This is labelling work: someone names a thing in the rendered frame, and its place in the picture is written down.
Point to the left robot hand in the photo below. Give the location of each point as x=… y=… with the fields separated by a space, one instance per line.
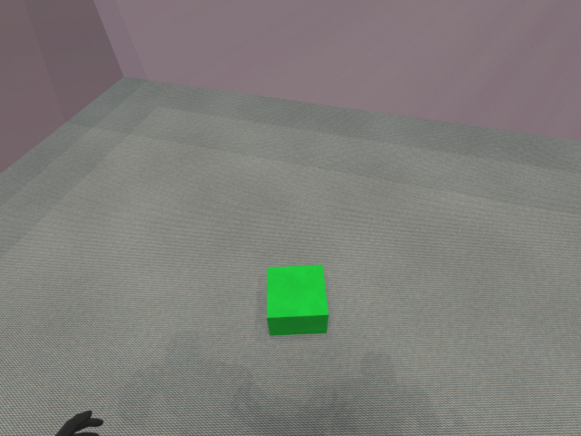
x=79 y=422

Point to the carton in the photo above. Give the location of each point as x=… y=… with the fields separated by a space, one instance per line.
x=296 y=300

